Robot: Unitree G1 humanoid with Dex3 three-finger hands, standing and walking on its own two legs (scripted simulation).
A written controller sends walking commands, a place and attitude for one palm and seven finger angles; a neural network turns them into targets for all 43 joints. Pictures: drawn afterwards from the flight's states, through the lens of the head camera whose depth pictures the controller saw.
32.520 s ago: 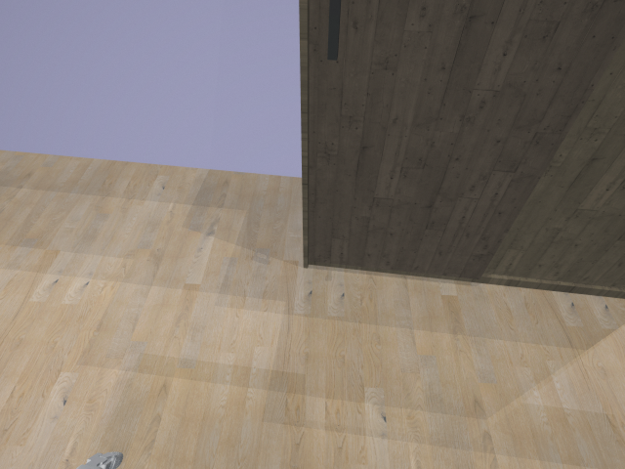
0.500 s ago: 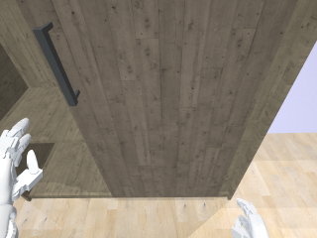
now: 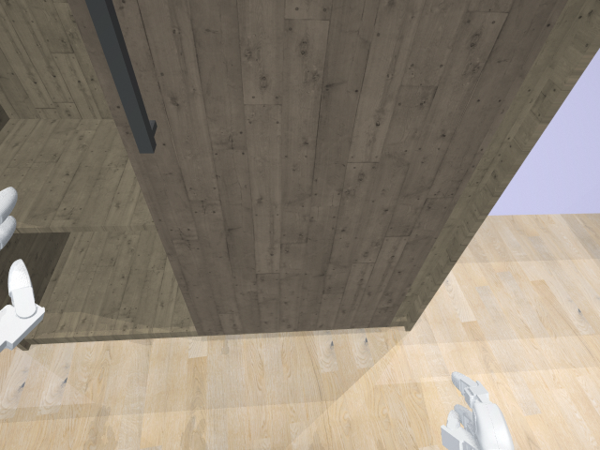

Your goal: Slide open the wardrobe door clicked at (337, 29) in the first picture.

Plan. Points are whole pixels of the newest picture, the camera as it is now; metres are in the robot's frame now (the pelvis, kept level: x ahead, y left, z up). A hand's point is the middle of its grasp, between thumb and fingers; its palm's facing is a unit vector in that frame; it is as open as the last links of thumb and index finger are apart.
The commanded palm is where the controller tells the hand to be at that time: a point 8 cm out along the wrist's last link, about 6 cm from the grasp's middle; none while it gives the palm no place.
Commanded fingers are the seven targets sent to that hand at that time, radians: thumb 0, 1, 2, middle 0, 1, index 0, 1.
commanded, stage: step back with the hand held close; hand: left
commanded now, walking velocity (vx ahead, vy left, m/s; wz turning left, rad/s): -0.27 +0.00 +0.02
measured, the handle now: (128, 71) +0.53 +0.28 +0.22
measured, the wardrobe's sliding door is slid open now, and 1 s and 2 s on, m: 0.56 0.56 0.56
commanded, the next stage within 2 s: stop stepping back and stand still in 0.58 s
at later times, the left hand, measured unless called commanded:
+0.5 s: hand out of the picture +0.06 +0.32 +0.18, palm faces +0.53 -0.75 -0.41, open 7.4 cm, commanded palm -0.01 +0.35 +0.18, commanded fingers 0.00 0.90 0.90 -0.20 -0.30 -0.20 -0.30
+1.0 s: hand out of the picture -0.07 +0.36 +0.20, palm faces +0.39 -0.80 -0.45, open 7.4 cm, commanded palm -0.11 +0.41 +0.18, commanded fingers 0.00 0.90 0.90 -0.20 -0.30 -0.20 -0.30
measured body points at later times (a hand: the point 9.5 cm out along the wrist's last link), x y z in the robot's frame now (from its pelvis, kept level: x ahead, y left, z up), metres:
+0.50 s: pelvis -0.12 +0.04 -0.02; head -0.10 +0.07 +0.43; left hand +0.02 +0.36 +0.20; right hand +0.11 -0.16 -0.07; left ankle +0.08 +0.10 -0.72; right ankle -0.11 -0.08 -0.74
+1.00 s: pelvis -0.27 +0.12 -0.01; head -0.28 +0.15 +0.44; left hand -0.10 +0.41 +0.22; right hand -0.12 -0.13 -0.08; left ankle -0.18 +0.20 -0.69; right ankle -0.35 +0.03 -0.74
